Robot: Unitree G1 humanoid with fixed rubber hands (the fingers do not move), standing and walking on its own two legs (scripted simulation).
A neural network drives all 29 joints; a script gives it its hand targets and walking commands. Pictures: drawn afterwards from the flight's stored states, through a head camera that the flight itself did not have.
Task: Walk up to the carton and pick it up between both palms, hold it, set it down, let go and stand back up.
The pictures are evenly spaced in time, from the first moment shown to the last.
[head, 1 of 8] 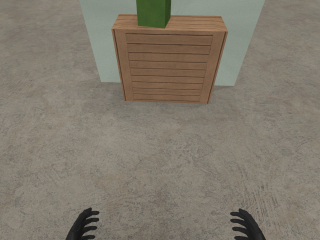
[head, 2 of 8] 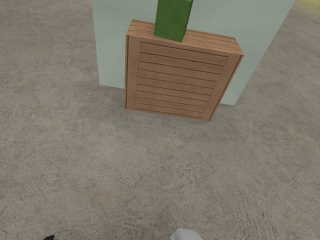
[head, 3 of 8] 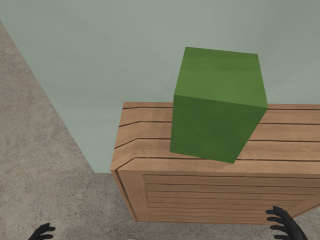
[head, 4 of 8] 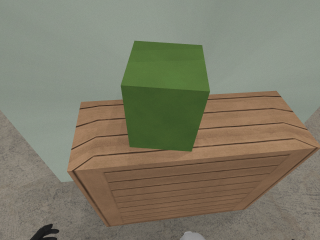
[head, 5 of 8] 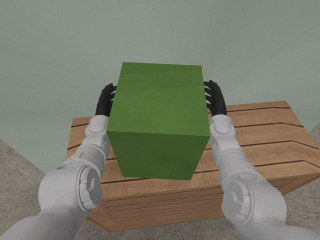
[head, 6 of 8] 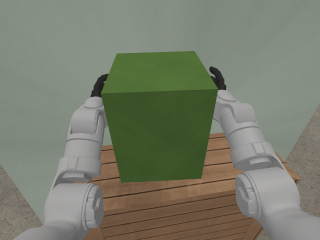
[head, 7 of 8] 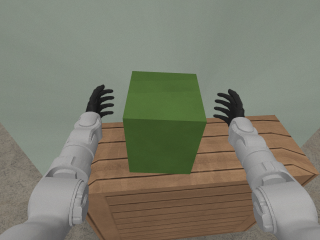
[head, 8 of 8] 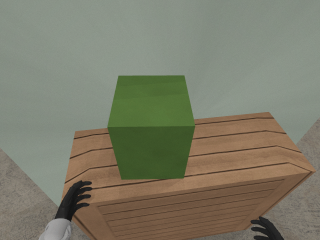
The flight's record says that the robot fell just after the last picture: no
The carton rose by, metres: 0.19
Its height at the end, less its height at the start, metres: +0.00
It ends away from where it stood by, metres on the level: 0.01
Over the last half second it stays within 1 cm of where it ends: yes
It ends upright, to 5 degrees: yes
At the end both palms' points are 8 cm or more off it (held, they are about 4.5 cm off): yes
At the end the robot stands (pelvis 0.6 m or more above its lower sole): yes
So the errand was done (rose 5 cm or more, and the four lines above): yes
